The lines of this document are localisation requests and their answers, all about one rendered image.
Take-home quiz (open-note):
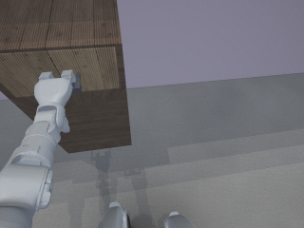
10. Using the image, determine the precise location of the left robot forearm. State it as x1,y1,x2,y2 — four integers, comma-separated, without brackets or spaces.
0,102,66,180

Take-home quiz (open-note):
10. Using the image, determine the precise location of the robot right thigh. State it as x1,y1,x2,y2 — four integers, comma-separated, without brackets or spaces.
163,215,196,228

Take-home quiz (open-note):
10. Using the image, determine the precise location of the robot left upper arm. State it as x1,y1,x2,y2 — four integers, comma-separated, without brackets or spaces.
0,163,54,228

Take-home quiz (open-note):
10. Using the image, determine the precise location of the handle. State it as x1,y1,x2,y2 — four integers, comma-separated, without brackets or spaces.
32,72,82,94

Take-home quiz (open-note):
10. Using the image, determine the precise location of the left robot hand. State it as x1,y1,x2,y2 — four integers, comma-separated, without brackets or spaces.
34,69,76,133

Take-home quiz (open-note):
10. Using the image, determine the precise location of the cabinet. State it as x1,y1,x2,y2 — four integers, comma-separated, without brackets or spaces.
0,0,132,154

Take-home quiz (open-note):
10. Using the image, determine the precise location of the drawer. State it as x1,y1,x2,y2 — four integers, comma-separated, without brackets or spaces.
0,47,120,97

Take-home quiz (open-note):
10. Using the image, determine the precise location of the right robot shin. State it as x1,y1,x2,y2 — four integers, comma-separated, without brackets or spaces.
169,211,179,217

